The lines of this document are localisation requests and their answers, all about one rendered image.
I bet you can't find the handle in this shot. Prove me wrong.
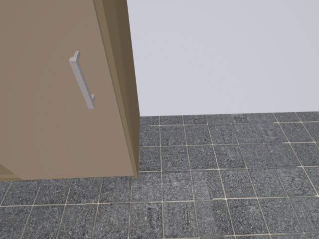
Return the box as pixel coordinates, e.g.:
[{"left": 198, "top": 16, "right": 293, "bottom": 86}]
[{"left": 69, "top": 51, "right": 95, "bottom": 109}]

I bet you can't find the wardrobe door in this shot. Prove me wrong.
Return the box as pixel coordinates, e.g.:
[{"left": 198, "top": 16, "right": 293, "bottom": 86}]
[
  {"left": 0, "top": 164, "right": 14, "bottom": 175},
  {"left": 0, "top": 0, "right": 134, "bottom": 180}
]

